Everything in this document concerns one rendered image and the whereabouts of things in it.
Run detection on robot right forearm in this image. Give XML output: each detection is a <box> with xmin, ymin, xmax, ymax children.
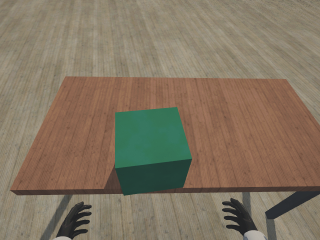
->
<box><xmin>243</xmin><ymin>230</ymin><xmax>268</xmax><ymax>240</ymax></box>

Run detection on carton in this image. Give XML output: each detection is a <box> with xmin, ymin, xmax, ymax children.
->
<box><xmin>115</xmin><ymin>107</ymin><xmax>192</xmax><ymax>196</ymax></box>

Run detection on left robot hand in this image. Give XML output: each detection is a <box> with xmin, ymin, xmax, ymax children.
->
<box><xmin>56</xmin><ymin>201</ymin><xmax>92</xmax><ymax>240</ymax></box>

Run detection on table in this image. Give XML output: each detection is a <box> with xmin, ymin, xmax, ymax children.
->
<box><xmin>10</xmin><ymin>76</ymin><xmax>320</xmax><ymax>220</ymax></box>

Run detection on right robot hand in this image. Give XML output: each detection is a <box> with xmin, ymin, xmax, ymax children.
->
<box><xmin>222</xmin><ymin>198</ymin><xmax>258</xmax><ymax>236</ymax></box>

